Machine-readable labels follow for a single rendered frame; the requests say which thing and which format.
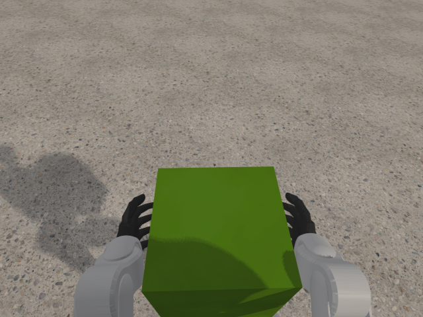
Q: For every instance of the robot left hand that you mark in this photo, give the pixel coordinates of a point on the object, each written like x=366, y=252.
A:
x=131, y=223

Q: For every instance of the robot right hand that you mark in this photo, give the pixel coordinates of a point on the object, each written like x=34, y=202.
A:
x=301, y=218

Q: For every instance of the left robot forearm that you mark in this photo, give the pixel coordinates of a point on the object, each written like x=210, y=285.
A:
x=107, y=288

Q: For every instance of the right robot forearm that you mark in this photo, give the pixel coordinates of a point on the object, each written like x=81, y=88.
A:
x=337, y=288

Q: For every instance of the carton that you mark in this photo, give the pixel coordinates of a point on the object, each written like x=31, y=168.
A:
x=219, y=244

